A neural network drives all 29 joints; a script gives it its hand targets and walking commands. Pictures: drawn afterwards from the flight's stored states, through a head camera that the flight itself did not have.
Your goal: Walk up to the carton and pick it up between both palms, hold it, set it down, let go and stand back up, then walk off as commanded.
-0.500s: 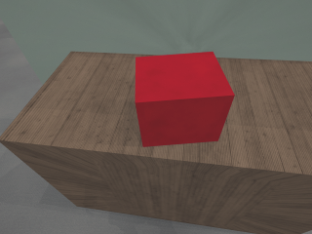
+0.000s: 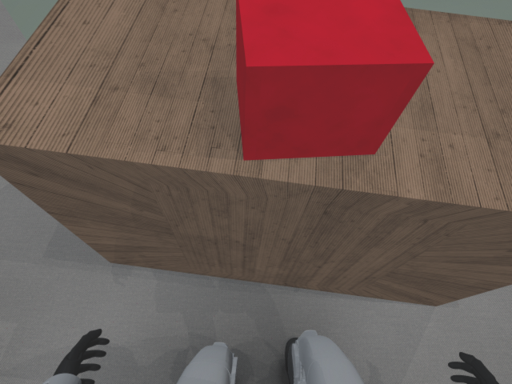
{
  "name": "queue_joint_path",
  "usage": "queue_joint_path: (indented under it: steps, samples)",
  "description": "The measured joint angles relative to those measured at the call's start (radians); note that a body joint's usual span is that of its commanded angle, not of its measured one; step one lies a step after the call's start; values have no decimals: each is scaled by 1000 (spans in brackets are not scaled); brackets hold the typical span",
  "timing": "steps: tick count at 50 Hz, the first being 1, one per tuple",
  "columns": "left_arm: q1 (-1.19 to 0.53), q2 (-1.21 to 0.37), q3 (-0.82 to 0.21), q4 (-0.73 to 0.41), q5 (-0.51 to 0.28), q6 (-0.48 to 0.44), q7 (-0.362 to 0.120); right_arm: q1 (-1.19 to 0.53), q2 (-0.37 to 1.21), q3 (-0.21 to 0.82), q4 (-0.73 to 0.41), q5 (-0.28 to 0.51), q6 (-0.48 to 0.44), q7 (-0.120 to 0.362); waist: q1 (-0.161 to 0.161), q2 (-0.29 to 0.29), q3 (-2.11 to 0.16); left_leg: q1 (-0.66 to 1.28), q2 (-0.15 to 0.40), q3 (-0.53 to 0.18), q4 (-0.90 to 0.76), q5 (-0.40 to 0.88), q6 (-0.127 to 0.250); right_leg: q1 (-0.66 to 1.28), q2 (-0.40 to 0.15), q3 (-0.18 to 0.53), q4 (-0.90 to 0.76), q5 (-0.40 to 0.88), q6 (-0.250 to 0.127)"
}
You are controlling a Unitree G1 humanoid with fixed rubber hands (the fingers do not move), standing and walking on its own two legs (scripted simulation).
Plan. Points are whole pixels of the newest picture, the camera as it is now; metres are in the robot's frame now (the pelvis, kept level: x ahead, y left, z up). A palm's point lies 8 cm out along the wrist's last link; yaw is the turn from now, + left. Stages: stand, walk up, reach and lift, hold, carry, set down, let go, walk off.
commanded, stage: walk off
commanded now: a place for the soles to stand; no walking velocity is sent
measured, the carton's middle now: (312, 73) +0.57 -0.05 +0.09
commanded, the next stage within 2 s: none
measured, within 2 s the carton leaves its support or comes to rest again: neither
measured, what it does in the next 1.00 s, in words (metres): walks backwards: right foot, then left foot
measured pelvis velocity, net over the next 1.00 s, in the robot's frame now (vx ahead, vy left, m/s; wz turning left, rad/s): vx -0.31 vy -0.03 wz -0.01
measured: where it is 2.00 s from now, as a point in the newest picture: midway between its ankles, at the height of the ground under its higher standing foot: outside the picture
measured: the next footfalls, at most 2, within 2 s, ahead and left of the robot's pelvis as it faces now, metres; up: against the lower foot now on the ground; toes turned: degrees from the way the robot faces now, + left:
right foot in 0.50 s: -0.14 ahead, -0.15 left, +0.00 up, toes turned -1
left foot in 0.94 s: -0.34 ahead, +0.05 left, +0.00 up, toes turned -1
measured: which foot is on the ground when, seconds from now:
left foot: down 0.00-0.54, up 0.56-0.92, down 0.94-1.00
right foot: down 0.00-0.00, up 0.02-0.48, down 0.50-0.98, up 1.00-1.00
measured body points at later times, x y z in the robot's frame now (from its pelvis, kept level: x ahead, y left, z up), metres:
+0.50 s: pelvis -0.17 -0.02 -0.01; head -0.12 -0.02 +0.43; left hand -0.08 +0.32 -0.12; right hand -0.03 -0.35 -0.10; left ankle +0.03 +0.10 -0.71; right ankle -0.18 -0.15 -0.72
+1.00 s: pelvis -0.31 -0.03 +0.01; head -0.31 -0.02 +0.46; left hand -0.15 +0.28 -0.08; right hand -0.36 -0.37 -0.10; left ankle -0.38 +0.05 -0.72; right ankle -0.19 -0.15 -0.71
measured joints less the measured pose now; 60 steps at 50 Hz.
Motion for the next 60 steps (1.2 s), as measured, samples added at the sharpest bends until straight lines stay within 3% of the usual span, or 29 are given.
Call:
queue_joint_path:
  steps: [2, 4, 7, 11, 16, 20, 25, 27, 28, 30, 33, 35, 38, 41, 43, 47, 49, 51, 53, 55, 58, 60]
  samples:
    - [-14, 2, 6, 7, -9, 19, 4, 32, 22, 7, 6, -13, 4, -3, -3, -29, 6, 8, -15, 2, -2, -8, 15, -29, 52, 86, 156, -162, -19]
    - [-9, -11, 7, 7, -8, 30, 8, 59, 30, 13, 16, -18, 12, -1, -23, -10, -15, -1, 4, -25, -9, -7, 18, -59, 126, 105, 332, -270, -25]
    - [27, -21, -3, 5, -16, 23, 5, 76, 28, 14, 13, -20, 26, -5, -25, 28, -57, -10, 48, -31, -54, 35, 10, -78, 199, 125, 528, -289, -28]
    - [89, -6, 7, 13, -22, 21, 6, 51, 20, 14, -25, -13, 6, -17, -24, 47, -87, -39, 81, -8, -91, 85, 11, -54, 202, 158, 622, -254, -10]
    - [105, 49, 40, 31, -16, 27, 3, 19, 38, 14, -64, 2, -15, -18, -21, 23, -83, -86, 79, -4, -102, 147, -4, 6, 170, 180, 551, -241, 3]
    - [114, 64, 48, 29, -18, 20, -1, -10, 32, 9, -71, -4, 1, -7, -1, 25, -72, -125, 88, -2, -103, 197, -18, 41, 136, 131, 412, -230, 1]
    - [171, 17, 37, 24, -21, 16, -26, -43, -16, -11, -89, -11, 31, 3, 31, 82, -81, -183, 107, 22, -74, 235, -43, 143, 68, 32, 110, -234, -27]
    - [181, -23, 35, 33, -17, 16, -35, -53, -48, -27, -78, -13, 43, -2, 20, 163, -67, -209, 123, -28, -29, 121, -28, 145, 95, -12, 107, -216, -28]
    - [193, -38, 31, 32, -12, 14, -37, -47, -53, -35, -67, -12, 50, -7, 14, 184, -69, -233, 102, -60, 33, 10, -20, 141, 95, -28, 115, -203, -27]
    - [219, -66, 27, 36, 3, 19, -35, -16, -54, -37, -38, -4, 58, -21, 31, 187, -99, -277, -10, -138, 241, -147, -19, 126, 67, -21, 121, -181, -26]
    - [253, -103, 24, 63, 11, 24, -26, 7, -52, -27, 11, 9, 61, -23, 71, 181, -148, -278, -137, -201, 512, -171, -14, 105, 46, 44, 61, -111, -18]
    - [249, -116, 31, 71, 7, 26, -23, 44, -55, -17, 5, 16, 49, -18, 57, 186, -174, -256, -169, -207, 604, -131, -21, 88, 33, 48, 5, -62, -18]
    - [196, -110, 58, 37, 8, 19, -20, 127, -55, -5, 8, 13, 28, -13, 20, 179, -187, -193, -156, -153, 660, -112, -59, 63, 12, 19, -49, -7, -24]
    - [137, -93, 66, -19, 10, -7, -19, 200, -51, -3, 45, 3, 25, -5, -7, 161, -208, -91, -106, -77, 555, -159, -82, 27, 0, -4, -80, 28, -29]
    - [102, -83, 64, -41, 8, -23, -18, 241, -47, -5, 72, 1, 22, 4, -22, 149, -224, -4, -67, -35, 392, -228, -81, 6, -1, -21, -101, 48, -29]
    - [55, -59, 50, -70, 7, -35, -21, 314, -39, -4, 94, 5, 9, 18, -58, 115, -247, 174, -7, 22, -81, -277, -19, -28, -1, -74, -124, 100, -19]
    - [61, -34, 51, -60, 1, -32, -17, 303, -8, -7, 111, 2, 2, 20, -43, 20, -222, 239, -44, 73, -199, -99, 25, -27, -30, -31, -91, 68, -18]
    - [111, -40, 50, -17, -11, -17, -15, 322, 1, -11, 95, -13, -18, 20, -49, -24, -260, 268, -60, 107, -245, -55, 49, -64, -19, 13, 32, -62, -32]
    - [156, -70, 43, 35, -9, -3, -26, 367, -6, -15, 90, -31, -37, 24, -104, 8, -329, 265, -38, 49, -253, -68, 53, -86, 42, 39, 167, -129, -17]
    - [171, -84, 31, 60, -9, -13, -36, 412, 0, -17, 102, -38, -43, 24, -130, 39, -367, 271, -5, -18, -282, -40, 50, -78, 80, 47, 228, -123, -20]
    - [189, -76, 23, 69, -7, -44, -42, 404, 9, -6, 127, -33, -54, 26, -88, 44, -359, 291, 19, -22, -313, -29, 45, -87, 87, 63, 258, -46, -32]
    - [215, -60, 22, 86, -5, -53, -49, 366, 9, -5, 121, -24, -66, 25, -71, 42, -342, 305, 26, 2, -328, -32, 44, -93, 72, 57, 229, -21, -18]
